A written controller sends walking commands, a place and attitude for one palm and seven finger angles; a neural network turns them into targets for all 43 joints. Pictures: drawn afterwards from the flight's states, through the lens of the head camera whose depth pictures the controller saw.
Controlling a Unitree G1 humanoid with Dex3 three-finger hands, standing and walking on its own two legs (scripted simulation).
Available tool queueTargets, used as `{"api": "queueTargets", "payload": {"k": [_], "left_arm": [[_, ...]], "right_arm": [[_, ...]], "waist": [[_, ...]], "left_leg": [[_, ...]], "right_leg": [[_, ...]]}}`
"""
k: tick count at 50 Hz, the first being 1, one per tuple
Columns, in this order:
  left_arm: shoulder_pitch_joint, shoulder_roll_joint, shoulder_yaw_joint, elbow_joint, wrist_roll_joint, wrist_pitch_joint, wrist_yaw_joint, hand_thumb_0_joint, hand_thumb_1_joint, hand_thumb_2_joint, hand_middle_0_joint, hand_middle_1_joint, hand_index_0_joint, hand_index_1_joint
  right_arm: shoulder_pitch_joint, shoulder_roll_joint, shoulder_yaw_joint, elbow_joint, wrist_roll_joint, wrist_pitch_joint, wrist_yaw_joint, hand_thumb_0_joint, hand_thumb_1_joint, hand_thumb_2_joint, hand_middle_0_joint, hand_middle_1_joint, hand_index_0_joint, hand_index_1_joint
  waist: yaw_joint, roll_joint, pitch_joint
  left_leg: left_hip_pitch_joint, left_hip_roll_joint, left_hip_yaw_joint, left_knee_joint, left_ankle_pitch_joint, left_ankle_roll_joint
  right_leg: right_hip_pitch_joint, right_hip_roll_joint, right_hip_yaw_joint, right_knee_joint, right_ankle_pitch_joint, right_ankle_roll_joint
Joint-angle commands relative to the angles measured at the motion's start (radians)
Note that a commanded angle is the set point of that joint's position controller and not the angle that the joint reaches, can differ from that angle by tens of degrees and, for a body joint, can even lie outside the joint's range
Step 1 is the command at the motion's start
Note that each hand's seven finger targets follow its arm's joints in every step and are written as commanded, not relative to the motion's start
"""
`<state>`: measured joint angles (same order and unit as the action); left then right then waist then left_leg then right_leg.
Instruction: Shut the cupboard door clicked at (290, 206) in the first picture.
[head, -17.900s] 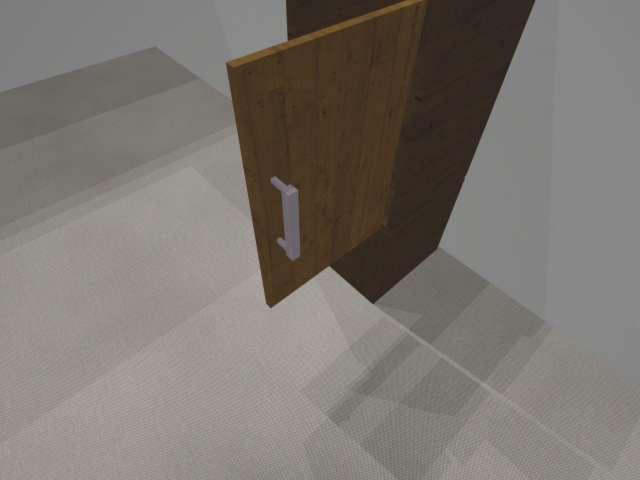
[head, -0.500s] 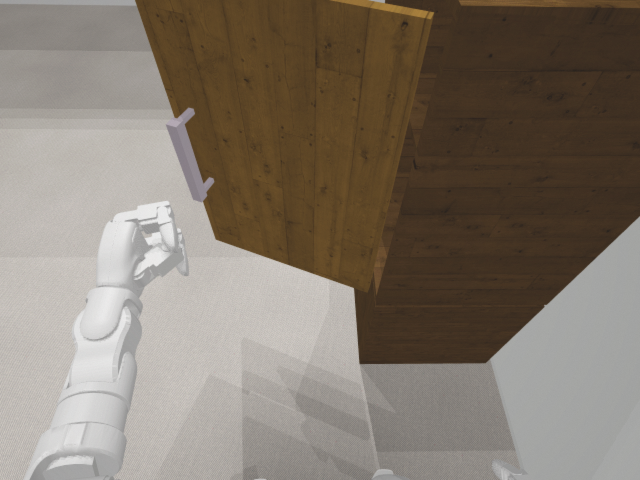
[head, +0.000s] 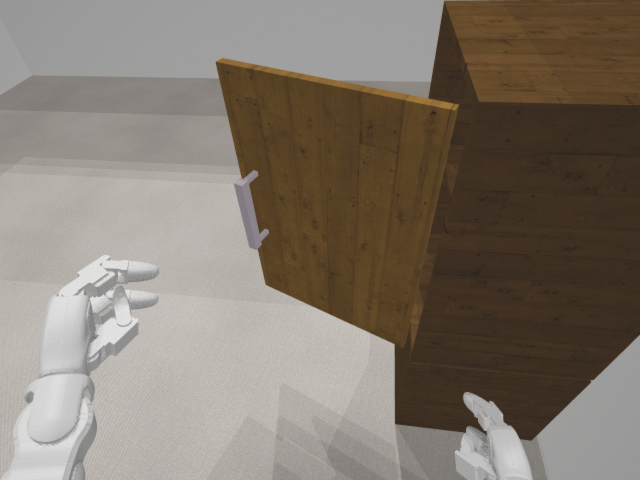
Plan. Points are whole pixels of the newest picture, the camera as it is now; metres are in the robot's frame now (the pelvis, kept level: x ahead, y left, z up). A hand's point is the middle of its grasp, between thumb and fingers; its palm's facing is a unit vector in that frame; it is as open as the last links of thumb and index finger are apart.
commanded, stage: draw the hand back to the body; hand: left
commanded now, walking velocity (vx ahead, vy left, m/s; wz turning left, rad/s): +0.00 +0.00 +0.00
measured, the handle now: (254, 211) +0.63 +0.22 -0.05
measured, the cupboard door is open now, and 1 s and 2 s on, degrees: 68 68 68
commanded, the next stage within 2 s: step back with the hand held close in 0.60 s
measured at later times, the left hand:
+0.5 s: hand (75, 358) +0.18 +0.25 +0.15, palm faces +0.46 -0.79 -0.41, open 7.3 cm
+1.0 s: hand (56, 352) +0.19 +0.28 +0.15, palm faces +0.38 -0.78 -0.49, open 7.5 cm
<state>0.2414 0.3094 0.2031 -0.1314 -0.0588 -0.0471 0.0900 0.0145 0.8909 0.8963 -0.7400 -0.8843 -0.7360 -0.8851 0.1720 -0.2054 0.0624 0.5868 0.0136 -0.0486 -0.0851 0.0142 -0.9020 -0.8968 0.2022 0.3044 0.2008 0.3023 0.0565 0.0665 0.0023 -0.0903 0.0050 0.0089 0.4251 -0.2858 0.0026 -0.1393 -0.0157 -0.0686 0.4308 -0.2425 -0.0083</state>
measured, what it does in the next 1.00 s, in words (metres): stands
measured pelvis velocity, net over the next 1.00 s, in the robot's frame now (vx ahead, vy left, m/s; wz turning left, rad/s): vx -0.02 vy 0.02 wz -0.02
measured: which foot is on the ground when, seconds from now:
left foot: down 0.00-1.00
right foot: down 0.00-1.00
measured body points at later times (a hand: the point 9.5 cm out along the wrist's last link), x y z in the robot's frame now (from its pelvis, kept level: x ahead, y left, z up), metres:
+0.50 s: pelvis -0.01 -0.01 +0.00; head -0.03 -0.04 +0.45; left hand +0.15 +0.29 +0.18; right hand +0.17 -0.23 -0.09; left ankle -0.03 +0.12 -0.74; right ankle +0.00 -0.11 -0.74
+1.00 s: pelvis -0.02 +0.02 +0.00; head -0.01 +0.00 +0.45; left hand +0.16 +0.32 +0.18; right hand +0.15 -0.24 -0.09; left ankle -0.03 +0.12 -0.74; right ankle +0.00 -0.11 -0.74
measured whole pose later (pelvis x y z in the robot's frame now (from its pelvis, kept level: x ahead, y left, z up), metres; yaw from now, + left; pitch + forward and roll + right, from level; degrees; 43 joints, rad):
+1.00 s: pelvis -0.02 +0.02 +0.00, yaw -1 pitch +1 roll +0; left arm 0.54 0.39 0.39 -0.40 -0.05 -0.16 0.13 0.01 0.88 0.90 -0.21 -0.30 -0.21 -0.30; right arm 0.19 -0.25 -0.02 0.59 0.01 -0.01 -0.10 0.02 -0.90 -0.90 0.20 0.30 0.20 0.30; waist 0.00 0.05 0.00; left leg -0.22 -0.01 0.04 0.48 -0.28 0.03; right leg -0.26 -0.03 -0.04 0.46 -0.21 0.02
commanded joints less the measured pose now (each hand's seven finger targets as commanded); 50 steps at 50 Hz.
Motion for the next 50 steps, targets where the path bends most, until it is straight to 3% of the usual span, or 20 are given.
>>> {"api": "queueTargets", "payload": {"k": [1,4,11,13,15,22,25,28,31,36,37,38,39,42,45,47,50], "left_arm": [[-0.081,0.2,0.153,-0.33,-0.004,-0.065,0.015,0.0,0.9,0.9,-0.475,-0.6,-0.475,-0.6],[-0.009,0.214,0.19,-0.401,-0.003,-0.069,0.022,0.0,0.9,0.9,-0.393,-0.51,-0.393,-0.51],[0.154,0.255,0.292,-0.472,-0.012,-0.092,0.031,0.0,0.9,0.9,-0.2,-0.3,-0.2,-0.3],[0.145,0.205,0.246,-0.423,-0.006,-0.092,0.028,0.0,0.9,0.9,-0.2,-0.3,-0.2,-0.3],[0.115,0.201,0.234,-0.39,-0.005,-0.094,0.028,0.0,0.9,0.9,-0.2,-0.3,-0.2,-0.3],[0.095,0.24,0.264,-0.438,-0.002,-0.117,0.038,0.0,0.9,0.9,-0.2,-0.3,-0.2,-0.3],[0.113,0.261,0.284,-0.445,0.0,-0.117,0.041,0.0,0.9,0.9,-0.2,-0.3,-0.2,-0.3],[0.117,0.242,0.276,-0.446,-0.001,-0.118,0.039,0.0,0.9,0.9,-0.2,-0.3,-0.2,-0.3],[0.131,0.233,0.276,-0.408,-0.008,-0.114,0.032,0.0,0.9,0.9,-0.2,-0.3,-0.2,-0.3],[0.13,0.221,0.266,-0.41,-0.007,-0.116,0.029,0.0,0.9,0.9,-0.2,-0.3,-0.2,-0.3],[0.03,0.312,0.356,-0.457,0.0,-0.154,0.041,0.0,0.9,0.9,-0.2,-0.3,-0.2,-0.3],[0.12,0.256,0.311,-0.389,0.001,-0.16,0.039,0.0,0.9,0.9,-0.2,-0.3,-0.2,-0.3],[0.155,0.237,0.289,-0.387,0.005,-0.167,0.039,0.0,0.9,0.9,-0.2,-0.3,-0.2,-0.3],[0.212,0.247,0.302,-0.402,0.004,-0.185,0.05,0.0,0.9,0.9,-0.2,-0.3,-0.2,-0.3],[0.227,0.284,0.333,-0.482,0.002,-0.193,0.06,0.0,0.9,0.9,-0.2,-0.3,-0.2,-0.3],[0.255,0.284,0.343,-0.482,-0.002,-0.187,0.064,0.0,0.9,0.9,-0.2,-0.3,-0.2,-0.3],[0.268,0.317,0.374,-0.515,-0.003,-0.176,0.065,0.0,0.9,0.9,-0.2,-0.3,-0.2,-0.3]], "right_arm": [[-0.092,-0.11,-0.056,-0.145,-0.007,-0.059,-0.001,0.0,-0.9,-0.9,0.2,0.3,0.2,0.3],[-0.095,-0.105,-0.06,-0.138,-0.011,-0.074,0.001,0.0,-0.9,-0.9,0.2,0.3,0.2,0.3],[-0.1,-0.103,-0.073,-0.125,-0.007,-0.102,-0.001,0.0,-0.9,-0.9,0.2,0.3,0.2,0.3],[-0.094,-0.107,-0.076,-0.111,-0.007,-0.104,-0.003,0.0,-0.9,-0.9,0.2,0.3,0.2,0.3],[-0.091,-0.117,-0.081,-0.099,-0.007,-0.11,-0.008,0.0,-0.9,-0.9,0.2,0.3,0.2,0.3],[-0.105,-0.112,-0.081,-0.102,-0.01,-0.129,-0.016,0.0,-0.9,-0.9,0.2,0.3,0.2,0.3],[-0.107,-0.111,-0.08,-0.097,-0.011,-0.138,-0.017,0.0,-0.9,-0.9,0.2,0.3,0.2,0.3],[-0.104,-0.102,-0.079,-0.099,-0.01,-0.139,-0.016,0.0,-0.9,-0.9,0.2,0.3,0.2,0.3],[-0.103,-0.104,-0.08,-0.098,-0.009,-0.135,-0.015,0.0,-0.9,-0.9,0.2,0.3,0.2,0.3],[-0.099,-0.106,-0.082,-0.098,-0.01,-0.131,-0.012,0.0,-0.9,-0.9,0.2,0.3,0.2,0.3],[-0.095,-0.147,-0.098,-0.128,0.001,-0.101,-0.005,0.0,-0.9,-0.9,0.2,0.3,0.2,0.3],[-0.082,-0.137,-0.1,-0.109,-0.003,-0.085,-0.003,0.0,-0.9,-0.9,0.2,0.3,0.2,0.3],[-0.083,-0.132,-0.102,-0.113,-0.006,-0.072,0.001,0.0,-0.9,-0.9,0.2,0.3,0.2,0.3],[-0.076,-0.131,-0.11,-0.123,-0.002,-0.046,0.001,0.0,-0.9,-0.9,0.2,0.3,0.2,0.3],[-0.094,-0.15,-0.117,-0.144,-0.003,-0.027,-0.011,0.0,-0.9,-0.9,0.2,0.3,0.2,0.3],[-0.089,-0.149,-0.118,-0.165,-0.002,-0.009,-0.019,0.0,-0.9,-0.9,0.2,0.3,0.2,0.3],[-0.086,-0.157,-0.123,-0.186,-0.004,0.011,-0.024,0.0,-0.9,-0.9,0.2,0.3,0.2,0.3]], "waist": [[-0.005,-0.006,-0.135],[0.002,0.016,-0.13],[0.015,-0.011,-0.065],[0.0,-0.028,-0.003],[-0.006,-0.048,0.028],[0.013,-0.012,-0.056],[0.017,0.018,-0.05],[0.013,0.018,-0.032],[0.012,-0.03,-0.004],[0.01,-0.004,-0.008],[-0.035,-0.016,0.022],[-0.043,-0.071,-0.001],[-0.045,-0.107,-0.017],[-0.051,-0.099,-0.095],[-0.051,-0.002,-0.142],[-0.047,0.013,-0.172],[-0.041,0.022,-0.211]], "left_leg": [[-0.019,0.009,0.008,-0.061,0.361,0.011],[-0.009,0.011,0.012,-0.059,0.38,0.011],[-0.038,0.013,0.019,-0.067,0.284,0.017],[-0.055,0.014,0.021,-0.077,0.234,0.017],[-0.055,0.015,0.02,-0.082,0.185,0.022],[-0.033,0.003,0.023,-0.078,0.17,0.032],[-0.037,0.003,0.023,-0.074,0.19,0.028],[-0.039,0.004,0.027,-0.077,0.191,0.026],[-0.05,0.009,0.027,-0.084,0.181,0.027],[-0.043,0.009,0.027,-0.092,0.176,0.026],[-0.126,0.028,0.009,-0.019,0.091,0.038],[-0.117,0.019,-0.003,0.024,0.07,0.037],[-0.122,0.015,-0.002,0.052,0.064,0.037],[-0.135,0.019,-0.015,0.057,0.111,0.031],[-0.128,0.046,-0.035,-0.011,0.259,0.027],[-0.151,0.07,-0.048,-0.025,0.393,0.024],[-0.172,0.086,-0.057,-0.006,0.524,0.014]], "right_leg": [[0.124,-0.002,0.023,-0.039,0.293,-0.007],[0.118,-0.002,0.021,-0.04,0.297,-0.003],[0.09,-0.005,0.03,-0.06,0.215,0.001],[0.046,-0.004,0.026,-0.072,0.158,0.003],[0.018,-0.005,0.032,-0.096,0.1,0.005],[0.065,-0.014,0.047,-0.091,0.077,0.003],[0.071,-0.011,0.051,-0.095,0.105,0.001],[0.065,-0.01,0.048,-0.093,0.108,0.001],[0.056,-0.01,0.052,-0.105,0.09,0.004],[0.058,-0.009,0.047,-0.107,0.084,0.003],[-0.037,-0.07,0.176,-0.163,0.081,-0.014],[-0.064,-0.11,0.195,-0.185,0.048,-0.029],[-0.082,-0.133,0.211,-0.193,0.038,-0.037],[-0.05,-0.155,0.182,-0.13,0.128,-0.052],[-0.011,-0.093,0.111,-0.029,0.268,-0.021],[0.039,-0.059,0.077,0.049,0.374,-0.004],[0.075,-0.045,0.073,0.115,0.483,0.001]]}}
